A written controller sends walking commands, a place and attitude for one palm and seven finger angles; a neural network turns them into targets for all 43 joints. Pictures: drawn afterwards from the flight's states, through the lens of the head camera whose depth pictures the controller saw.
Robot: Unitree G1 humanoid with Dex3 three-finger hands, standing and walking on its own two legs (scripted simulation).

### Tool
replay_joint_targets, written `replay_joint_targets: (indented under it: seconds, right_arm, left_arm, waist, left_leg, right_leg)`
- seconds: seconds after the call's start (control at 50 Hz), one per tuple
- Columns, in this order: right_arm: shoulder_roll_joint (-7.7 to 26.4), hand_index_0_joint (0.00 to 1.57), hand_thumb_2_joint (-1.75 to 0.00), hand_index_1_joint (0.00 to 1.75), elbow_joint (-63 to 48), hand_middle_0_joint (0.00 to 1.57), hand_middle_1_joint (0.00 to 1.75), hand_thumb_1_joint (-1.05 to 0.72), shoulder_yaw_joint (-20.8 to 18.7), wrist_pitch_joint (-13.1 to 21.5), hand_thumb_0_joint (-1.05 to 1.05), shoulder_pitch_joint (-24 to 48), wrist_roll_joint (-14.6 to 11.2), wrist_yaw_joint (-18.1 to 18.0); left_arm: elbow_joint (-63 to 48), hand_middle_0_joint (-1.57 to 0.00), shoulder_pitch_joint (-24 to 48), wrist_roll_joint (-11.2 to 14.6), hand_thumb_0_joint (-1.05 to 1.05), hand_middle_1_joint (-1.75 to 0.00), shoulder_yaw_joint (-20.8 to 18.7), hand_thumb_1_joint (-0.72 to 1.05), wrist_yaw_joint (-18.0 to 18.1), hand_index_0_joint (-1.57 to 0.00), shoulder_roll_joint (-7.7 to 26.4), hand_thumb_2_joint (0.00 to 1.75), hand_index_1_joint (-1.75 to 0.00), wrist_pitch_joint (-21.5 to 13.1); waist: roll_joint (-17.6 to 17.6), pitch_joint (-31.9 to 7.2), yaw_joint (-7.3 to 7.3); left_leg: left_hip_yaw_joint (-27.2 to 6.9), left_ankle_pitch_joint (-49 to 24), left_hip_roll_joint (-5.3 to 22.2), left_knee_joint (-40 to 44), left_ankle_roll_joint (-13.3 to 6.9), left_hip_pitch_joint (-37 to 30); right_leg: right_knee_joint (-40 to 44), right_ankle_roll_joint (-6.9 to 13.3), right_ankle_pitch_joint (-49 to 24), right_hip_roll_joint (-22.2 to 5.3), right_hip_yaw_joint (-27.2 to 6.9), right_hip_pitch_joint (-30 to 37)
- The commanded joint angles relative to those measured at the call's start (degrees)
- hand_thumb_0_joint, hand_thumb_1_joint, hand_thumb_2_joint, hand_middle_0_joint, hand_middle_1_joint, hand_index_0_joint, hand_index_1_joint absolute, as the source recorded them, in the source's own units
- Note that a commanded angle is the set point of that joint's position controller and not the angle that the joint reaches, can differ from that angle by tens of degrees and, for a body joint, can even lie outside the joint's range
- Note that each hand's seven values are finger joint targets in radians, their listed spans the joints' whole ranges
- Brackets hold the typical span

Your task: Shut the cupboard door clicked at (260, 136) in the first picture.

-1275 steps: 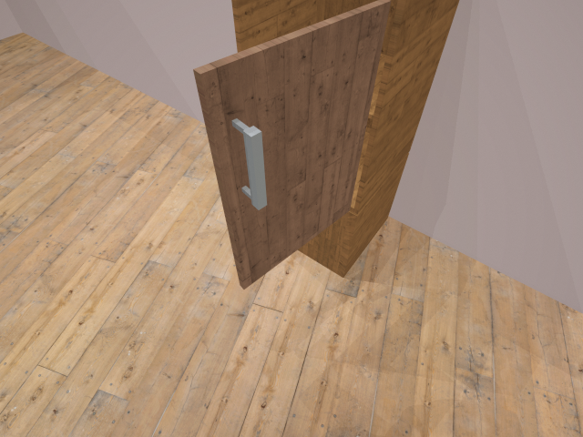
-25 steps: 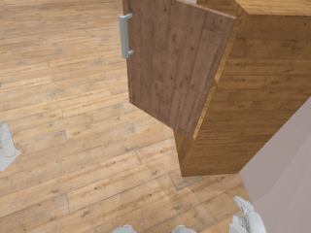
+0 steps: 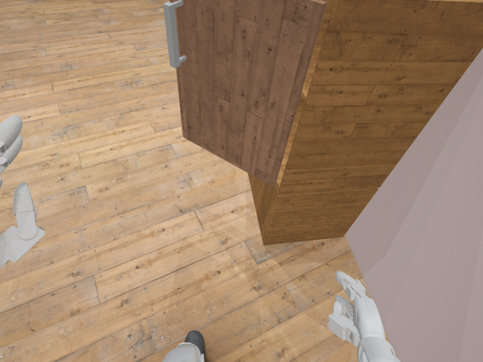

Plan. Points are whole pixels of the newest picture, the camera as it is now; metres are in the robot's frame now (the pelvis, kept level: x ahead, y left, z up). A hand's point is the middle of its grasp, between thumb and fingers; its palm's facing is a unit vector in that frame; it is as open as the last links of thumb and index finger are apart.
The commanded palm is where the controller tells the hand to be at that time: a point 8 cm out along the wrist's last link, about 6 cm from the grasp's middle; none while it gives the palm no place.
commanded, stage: stop stepping back and stand still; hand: left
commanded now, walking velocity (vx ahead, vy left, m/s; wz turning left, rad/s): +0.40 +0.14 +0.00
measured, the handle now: (177, 35) +0.89 +0.24 +0.09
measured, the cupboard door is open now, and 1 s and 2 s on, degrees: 48 48 48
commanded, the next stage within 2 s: let the arm hang, fingers relaxed in 0.74 s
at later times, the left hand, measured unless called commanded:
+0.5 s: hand out of the picture +0.15 +0.29 +0.19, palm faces +0.39 -0.79 -0.48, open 7.4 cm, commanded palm +0.12 +0.33 +0.19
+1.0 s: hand (56, 326) +0.17 +0.29 -0.03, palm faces +0.10 -0.90 -0.42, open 7.4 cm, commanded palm none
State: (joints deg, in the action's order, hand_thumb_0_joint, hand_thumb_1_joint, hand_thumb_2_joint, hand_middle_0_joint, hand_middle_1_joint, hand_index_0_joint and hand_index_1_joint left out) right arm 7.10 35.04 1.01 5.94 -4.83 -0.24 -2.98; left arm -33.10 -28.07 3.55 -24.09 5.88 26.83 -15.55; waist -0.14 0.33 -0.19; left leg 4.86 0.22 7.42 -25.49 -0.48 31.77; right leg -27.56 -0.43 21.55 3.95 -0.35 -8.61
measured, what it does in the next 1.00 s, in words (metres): steps on the spot: left foot, then right foot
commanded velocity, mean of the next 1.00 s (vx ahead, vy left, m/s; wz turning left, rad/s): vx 0.06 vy -0.04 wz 0.00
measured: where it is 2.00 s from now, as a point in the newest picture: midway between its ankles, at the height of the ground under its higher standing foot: outside the picture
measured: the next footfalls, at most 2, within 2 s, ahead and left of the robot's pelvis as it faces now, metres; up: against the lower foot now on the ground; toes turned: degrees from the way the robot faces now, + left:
left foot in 0.52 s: +0.09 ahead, +0.13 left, +0.00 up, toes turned -1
right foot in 0.76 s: -0.01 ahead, -0.04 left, +0.00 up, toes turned -1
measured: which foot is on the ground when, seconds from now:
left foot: down 0.00-0.40, up 0.42-0.50, down 0.52-1.00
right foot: down 0.00-0.58, up 0.60-0.74, down 0.76-1.00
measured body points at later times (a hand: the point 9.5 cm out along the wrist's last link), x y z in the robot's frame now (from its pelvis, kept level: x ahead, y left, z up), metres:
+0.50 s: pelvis -0.02 +0.04 +0.00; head -0.05 +0.06 +0.45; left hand +0.13 +0.33 +0.21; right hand +0.09 -0.20 -0.08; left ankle +0.07 +0.12 -0.71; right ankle -0.07 -0.09 -0.72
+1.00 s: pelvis -0.03 +0.05 -0.01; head -0.05 +0.03 +0.44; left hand +0.16 +0.34 -0.01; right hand +0.11 -0.22 -0.12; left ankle +0.05 +0.13 -0.72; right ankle -0.05 -0.04 -0.73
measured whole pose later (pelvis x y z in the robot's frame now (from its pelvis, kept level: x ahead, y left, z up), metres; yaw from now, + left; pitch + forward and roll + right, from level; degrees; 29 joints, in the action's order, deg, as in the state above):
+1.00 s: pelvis -0.03 +0.05 -0.01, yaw +0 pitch +0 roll -2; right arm 18.0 46.8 -0.8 1.7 -9.7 0.8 -0.5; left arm 19.9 -15.0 -1.7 -6.0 0.8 19.1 1.1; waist -4.7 -3.2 -0.4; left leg -0.3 13.1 -1.6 -38.4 -3.0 24.8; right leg -37.0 2.8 21.4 3.3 3.2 -15.3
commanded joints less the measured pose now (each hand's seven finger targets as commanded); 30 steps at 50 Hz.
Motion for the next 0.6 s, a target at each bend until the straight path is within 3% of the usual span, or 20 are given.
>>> replay_joint_targets:
  seconds: [0.0, 0.04, 0.08, 0.1, 0.14, 0.2, 0.22, 0.28, 0.32, 0.34, 0.36, 0.38, 0.4, 0.42, 0.44, 0.48, 0.52, 0.54, 0.56, 0.58]
  right_arm:
    - [9.43, 0.2, -0.9, 0.3, -9.3, 0.2, 0.3, -0.9, -2.72, 0.06, 0.0, -0.26, 0.4, -2.04]
    - [10.33, 0.2, -0.9, 0.3, -8.41, 0.2, 0.3, -0.9, -2.5, -0.66, 0.0, -1.89, 0.58, -2.47]
    - [12.05, 0.2, -0.9, 0.3, -7.41, 0.2, 0.3, -0.9, -3.11, -0.14, 0.0, -2.42, 0.1, -3.07]
    - [12.36, 0.2, -0.9, 0.3, -7.13, 0.2, 0.3, -0.9, -3.08, 0.41, 0.0, -3.22, -0.16, -3.53]
    - [13.02, 0.2, -0.9, 0.3, -7.26, 0.2, 0.3, -0.9, -3.54, 1.33, 0.0, -3.4, -0.59, -3.72]
    - [14.24, 0.2, -0.9, 0.3, -8.11, 0.2, 0.3, -0.9, -3.48, 3.53, 0.0, -2.8, -0.56, -3.6]
    - [13.73, 0.2, -0.9, 0.3, -8.02, 0.2, 0.3, -0.9, -3.39, 4.11, 0.0, -3.25, -0.06, -3.25]
    - [12.47, 0.2, -0.9, 0.3, -8.31, 0.2, 0.3, -0.9, -3.68, 5.6, 0.0, -4.14, 0.66, -1.89]
    - [11.26, 0.2, -0.9, 0.3, -8.98, 0.2, 0.3, -0.9, -3.3, 5.08, 0.0, -4.28, 0.86, -1.1]
    - [10.76, 0.2, -0.9, 0.3, -8.49, 0.2, 0.3, -0.9, -3.5, 4.67, 0.0, -4.45, 0.75, -0.81]
    - [10.56, 0.2, -0.9, 0.3, -7.71, 0.2, 0.3, -0.9, -3.9, 3.95, 0.0, -5.23, 1.03, -0.97]
    - [11.08, 0.2, -0.9, 0.3, -6.67, 0.2, 0.3, -0.9, -4.25, 3.39, 0.0, -6.15, 1.38, -1.26]
    - [10.48, 0.2, -0.9, 0.3, -5.5, 0.2, 0.3, -0.9, -3.81, 2.25, 0.0, -7.31, 1.33, -1.49]
    - [10.56, 0.2, -0.9, 0.3, -5.41, 0.2, 0.3, -0.9, -3.41, 1.76, 0.0, -7.02, 0.94, -1.66]
    - [10.88, 0.2, -0.9, 0.3, -5.3, 0.2, 0.3, -0.9, -2.85, 1.95, 0.0, -6.2, 0.75, -1.95]
    - [11.93, 0.2, -0.9, 0.3, -4.51, 0.2, 0.3, -0.9, -2.92, 2.78, 0.0, -5.11, 0.27, -2.82]
    - [13.06, 0.2, -0.9, 0.3, -5.35, 0.2, 0.3, -0.9, -2.77, 3.78, 0.0, -4.66, -0.34, -3.32]
    - [12.32, 0.2, -0.9, 0.3, -5.18, 0.2, 0.3, -0.9, -2.36, 4.26, 0.0, -4.38, -0.63, -3.15]
    - [12.26, 0.2, -0.9, 0.3, -5.59, 0.2, 0.3, -0.9, -1.99, 4.17, 0.0, -3.91, -0.08, -3.2]
    - [11.63, 0.2, -0.9, 0.3, -5.54, 0.2, 0.3, -0.9, -1.82, 4.59, 0.0, -2.93, 0.47, -3.16]
  left_arm:
    - [-8.6, -0.2, -7.65, 1.67, 0.0, -0.3, -13.59, 0.9, 2.77, -0.2, 13.0, 0.9, -0.3, -0.45]
    - [-4.37, -0.2, -3.03, 0.87, 0.0, -0.3, -11.1, 0.9, 3.66, -0.2, 11.17, 0.9, -0.3, 1.23]
    - [0.05, -0.2, 5.78, -0.05, 0.0, -0.3, -8.27, 0.9, 4.24, -0.2, 10.01, 0.9, -0.3, 1.89]
    - [3.54, -0.2, 7.3, -0.78, 0.0, -0.3, -6.67, 0.9, 4.35, -0.2, 8.68, 0.9, -0.3, 1.96]
    - [3.62, -0.2, 7.73, -1.02, 0.0, -0.3, -4.53, 0.9, 4.07, -0.2, 7.18, 0.9, -0.3, 1.41]
    - [-3.76, -0.2, 6.68, -0.75, 0.0, -0.3, -4.28, 0.9, 3.87, -0.2, 6.44, 0.9, -0.3, -0.08]
    - [-6.3, -0.2, 5.53, -0.7, 0.0, -0.3, -5.47, 0.9, 3.99, -0.2, 7.33, 0.9, -0.3, -0.3]
    - [-15.47, -0.2, -0.83, -0.48, 0.0, -0.3, -9.21, 0.9, 3.62, -0.2, 11.38, 0.9, -0.3, -0.93]
    - [-17.09, -0.2, -6.39, -0.45, 0.0, -0.3, -9.62, 0.9, 3.37, -0.2, 10.78, 0.9, -0.3, -0.38]
    - [-15.01, -0.2, -9.2, -0.43, 0.0, -0.3, -11.94, 0.9, 3.56, -0.2, 12.64, 0.9, -0.3, 0.05]
    - [-13.88, -0.2, -10.17, 0.11, 0.0, -0.3, -13.27, 0.9, 3.85, -0.2, 13.33, 0.9, -0.3, 0.25]
    - [-10.77, -0.2, -11.65, 1.13, 0.0, -0.3, -15.26, 0.9, 4.38, -0.2, 13.27, 0.9, -0.3, 0.72]
    - [-8.34, -0.2, -9.74, 1.14, 0.0, -0.3, -12.48, 0.9, 4.57, -0.2, 10.39, 0.9, -0.3, 1.65]
    - [-6.13, -0.2, -4.16, 0.66, 0.0, -0.3, -10.87, 0.9, 5.09, -0.2, 9.01, 0.9, -0.3, 1.89]
    - [-3.86, -0.2, 1.19, 0.07, 0.0, -0.3, -8.96, 0.9, 5.41, -0.2, 8.05, 0.9, -0.3, 1.72]
    - [0.99, -0.2, 8.54, -0.97, 0.0, -0.3, -5.37, 0.9, 5.06, -0.2, 6.43, 0.9, -0.3, 1.87]
    - [3.17, -0.2, 9.37, -1.63, 0.0, -0.3, -3.64, 0.9, 4.87, -0.2, 5.34, 0.9, -0.3, 1.74]
    - [2.24, -0.2, 8.41, -1.16, 0.0, -0.3, -2.52, 0.9, 4.33, -0.2, 4.66, 0.9, -0.3, 1.45]
    - [0.67, -0.2, 9.49, -1.15, 0.0, -0.3, -2.4, 0.9, 4.17, -0.2, 4.51, 0.9, -0.3, 1.66]
    - [-1.76, -0.2, 10.8, -1.3, 0.0, -0.3, -3.25, 0.9, 3.97, -0.2, 6.08, 0.9, -0.3, 1.38]
  waist:
    - [1.0, -8.3, -0.92]
    - [4.05, -1.63, -1.82]
    - [6.7, 4.89, -2.9]
    - [6.15, 8.1, -3.09]
    - [-0.77, 7.77, -2.6]
    - [-16.96, 3.62, -1.3]
    - [-17.08, 0.72, -0.35]
    - [-14.3, -9.37, 0.5]
    - [-14.15, -12.64, 0.12]
    - [-7.17, -12.9, -0.11]
    - [0.91, -11.76, -0.42]
    - [6.04, -10.18, -0.28]
    - [7.38, -6.59, -0.98]
    - [7.15, -2.37, -1.96]
    - [4.93, 1.35, -2.61]
    - [0.04, 4.61, -2.82]
    - [-7.77, 4.03, -1.31]
    - [-12.99, 0.49, -1.64]
    - [-14.82, 2.0, -1.62]
    - [-12.97, 1.52, -1.03]
  left_leg:
    - [-3.21, 13.4, -5.24, -13.65, 2.66, -22.97]
    - [-5.46, 14.43, -5.86, -17.21, 2.44, -18.71]
    - [-7.59, 15.78, -4.78, -16.39, 1.64, -17.31]
    - [-8.54, 15.18, -4.13, -11.06, 0.8, -15.45]
    - [-12.42, 20.2, -2.92, -4.31, 0.1, -17.35]
    - [-26.36, 48.0, 2.59, 22.74, 1.66, -6.25]
    - [-27.64, 48.59, 3.55, 25.48, 2.58, -5.74]
    - [-16.5, 35.66, 0.44, 19.29, 3.25, -10.52]
    - [-8.13, 27.91, -4.15, 9.29, 3.35, -10.48]
    - [-5.08, 22.75, -6.22, 0.49, 2.39, -14.4]
    - [-4.66, 17.92, -7.6, -10.12, 2.61, -18.33]
    - [-5.8, 16.9, -7.77, -18.84, 2.94, -18.97]
    - [-6.66, 16.51, -6.89, -23.43, 2.93, -14.87]
    - [-8.19, 17.64, -5.56, -23.64, 2.5, -12.91]
    - [-8.46, 18.07, -4.27, -18.79, 1.42, -13.07]
    - [-8.24, 19.11, -4.23, -7.08, 0.05, -16.7]
    - [-16.17, 22.43, 0.03, 4.55, -2.22, -15.78]
    - [-23.71, 38.33, 3.58, 14.2, -1.57, -14.98]
    - [-31.34, 45.87, 6.34, 21.01, -1.66, -11.16]
    - [-33.63, 45.86, 7.7, 22.81, -1.81, -10.95]
  right_leg:
    - [12.01, 7.1, 0.46, -15.52, -9.5, -21.93]
    - [14.18, 7.86, 7.66, -16.18, -10.3, -24.64]
    - [14.66, 6.32, 12.83, -15.36, -7.93, -27.27]
    - [12.33, 4.98, 9.15, -13.03, -5.51, -24.63]
    - [7.87, 3.51, 10.58, -8.69, -2.02, -24.53]
    - [-8.01, 0.94, 10.25, 2.0, 2.35, -7.2]
    - [-10.3, 1.1, 9.2, 2.84, 2.35, -3.55]
    - [-1.21, 2.15, 6.19, 2.78, 3.53, 4.14]
    - [4.98, 3.29, 3.68, -1.38, 1.36, 6.24]
    - [8.18, 4.89, 6.68, -5.16, -2.44, 0.02]
    - [12.75, 7.93, 12.52, -10.84, -9.37, -9.52]
    - [15.66, 11.62, 16.29, -15.65, -15.28, -16.55]
    - [15.97, 13.4, 18.6, -18.62, -17.13, -18.28]
    - [15.79, 12.37, 19.74, -19.11, -16.77, -20.92]
    - [13.8, 10.11, 16.83, -17.52, -14.01, -21.35]
    - [6.93, 5.62, 13.1, -11.52, -7.31, -21.01]
    - [-1.2, 2.14, 3.2, -3.89, -2.54, -15.9]
    - [-7.47, 0.54, 5.59, -1.82, 0.38, -12.85]
    - [-13.02, 0.03, 4.99, -0.39, -0.26, -11.57]
    - [-15.09, 0.05, 3.97, -1.21, -2.04, -11.52]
